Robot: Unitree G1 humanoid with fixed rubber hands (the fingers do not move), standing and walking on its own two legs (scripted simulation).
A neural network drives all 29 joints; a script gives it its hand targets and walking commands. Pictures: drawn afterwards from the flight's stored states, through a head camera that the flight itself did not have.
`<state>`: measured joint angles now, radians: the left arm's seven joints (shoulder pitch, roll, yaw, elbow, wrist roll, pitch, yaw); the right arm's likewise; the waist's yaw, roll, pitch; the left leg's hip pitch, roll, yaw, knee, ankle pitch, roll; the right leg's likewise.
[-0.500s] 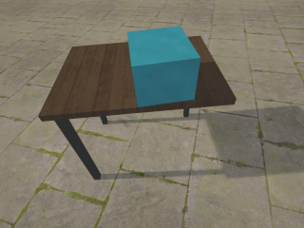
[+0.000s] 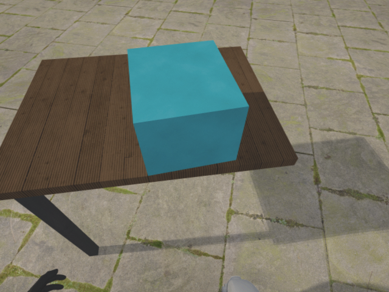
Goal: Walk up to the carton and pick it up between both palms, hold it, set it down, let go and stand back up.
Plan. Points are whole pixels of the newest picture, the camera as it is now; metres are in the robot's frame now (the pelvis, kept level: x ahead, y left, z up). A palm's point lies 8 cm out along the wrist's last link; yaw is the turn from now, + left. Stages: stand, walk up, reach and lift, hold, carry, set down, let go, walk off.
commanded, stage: walk up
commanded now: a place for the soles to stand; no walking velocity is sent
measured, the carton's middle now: (182, 105) +0.59 +0.02 +0.04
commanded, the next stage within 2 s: reach and lift in 1.82 s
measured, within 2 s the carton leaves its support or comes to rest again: neither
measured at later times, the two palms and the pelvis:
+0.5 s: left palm out of the picture +0.17 +0.30 -0.10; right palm (347, 256) +0.21 -0.35 -0.10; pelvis +0.08 -0.03 -0.02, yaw +3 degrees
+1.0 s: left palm out of the picture +0.17 +0.32 -0.08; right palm (337, 252) +0.22 -0.32 -0.09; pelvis +0.08 -0.01 +0.00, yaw +4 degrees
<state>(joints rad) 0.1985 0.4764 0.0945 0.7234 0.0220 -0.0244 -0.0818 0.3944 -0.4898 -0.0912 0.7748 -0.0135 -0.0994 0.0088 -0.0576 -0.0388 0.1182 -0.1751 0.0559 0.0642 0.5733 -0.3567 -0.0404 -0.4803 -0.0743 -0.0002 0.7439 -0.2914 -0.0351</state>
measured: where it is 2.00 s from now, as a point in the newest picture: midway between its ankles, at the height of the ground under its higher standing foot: outside the picture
